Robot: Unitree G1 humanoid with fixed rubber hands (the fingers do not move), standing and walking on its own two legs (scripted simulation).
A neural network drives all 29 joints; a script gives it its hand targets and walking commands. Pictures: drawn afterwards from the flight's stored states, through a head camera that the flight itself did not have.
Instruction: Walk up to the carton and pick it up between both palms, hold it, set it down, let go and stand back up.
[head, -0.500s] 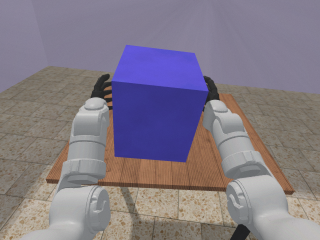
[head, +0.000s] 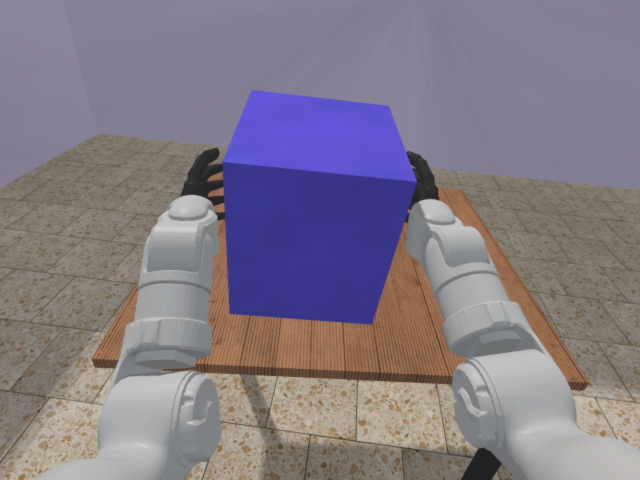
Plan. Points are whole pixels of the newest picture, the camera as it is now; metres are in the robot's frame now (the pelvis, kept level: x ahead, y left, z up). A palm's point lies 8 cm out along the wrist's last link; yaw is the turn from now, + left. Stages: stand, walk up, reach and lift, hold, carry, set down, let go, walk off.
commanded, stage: hold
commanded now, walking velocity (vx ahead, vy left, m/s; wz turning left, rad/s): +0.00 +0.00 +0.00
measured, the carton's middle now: (311, 206) +0.40 +0.01 +0.21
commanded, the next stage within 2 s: none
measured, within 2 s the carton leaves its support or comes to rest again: neither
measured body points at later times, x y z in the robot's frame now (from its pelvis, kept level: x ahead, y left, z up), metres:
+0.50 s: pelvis +0.00 +0.00 +0.00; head -0.10 +0.02 +0.44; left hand +0.37 +0.15 +0.23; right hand +0.38 -0.13 +0.23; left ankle +0.05 +0.14 -0.74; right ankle +0.02 -0.17 -0.74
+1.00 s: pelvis +0.00 +0.00 +0.00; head -0.10 +0.02 +0.44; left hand +0.37 +0.15 +0.23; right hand +0.38 -0.13 +0.23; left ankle +0.05 +0.14 -0.74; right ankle +0.02 -0.17 -0.74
